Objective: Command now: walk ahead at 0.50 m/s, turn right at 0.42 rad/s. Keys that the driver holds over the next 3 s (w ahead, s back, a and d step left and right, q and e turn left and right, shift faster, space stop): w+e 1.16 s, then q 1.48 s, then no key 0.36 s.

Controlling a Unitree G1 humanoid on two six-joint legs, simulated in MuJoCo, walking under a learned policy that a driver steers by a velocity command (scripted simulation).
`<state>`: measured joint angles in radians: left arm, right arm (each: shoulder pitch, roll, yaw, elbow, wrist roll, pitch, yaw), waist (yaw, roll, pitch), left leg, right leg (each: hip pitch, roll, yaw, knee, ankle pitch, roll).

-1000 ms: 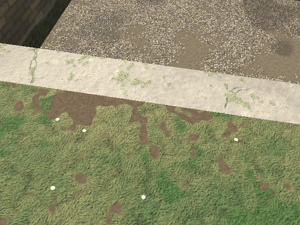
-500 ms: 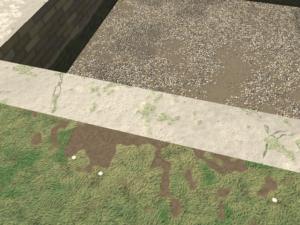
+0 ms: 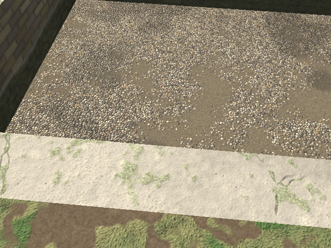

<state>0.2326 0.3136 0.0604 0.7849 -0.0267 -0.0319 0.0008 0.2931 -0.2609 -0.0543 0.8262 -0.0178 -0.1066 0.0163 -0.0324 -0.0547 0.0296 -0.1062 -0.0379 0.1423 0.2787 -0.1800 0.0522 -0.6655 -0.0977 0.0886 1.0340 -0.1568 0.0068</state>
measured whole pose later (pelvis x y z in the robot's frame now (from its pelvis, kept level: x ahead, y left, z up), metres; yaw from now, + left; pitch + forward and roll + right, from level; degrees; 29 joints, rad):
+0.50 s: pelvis +0.28 -0.08 +0.00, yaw -17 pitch +2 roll +0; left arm 0.32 0.27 0.06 0.70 -0.01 -0.04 -0.01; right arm 0.12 -0.31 -0.06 0.73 -0.01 -0.10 -0.01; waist 0.03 0.03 0.05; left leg -0.62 0.09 -0.08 1.04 -0.26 -0.03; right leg -0.24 0.12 0.06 0.40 -0.18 -0.11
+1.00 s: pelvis +0.50 -0.13 -0.01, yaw -35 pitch +0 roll +2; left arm 0.26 0.29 0.06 0.63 -0.03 0.04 0.03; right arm 0.30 -0.24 -0.06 0.76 -0.02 -0.06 -0.01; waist -0.03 -0.03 0.02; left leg -0.24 0.01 0.11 0.46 -0.22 0.01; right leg -0.66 -0.05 0.07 1.15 -0.30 0.00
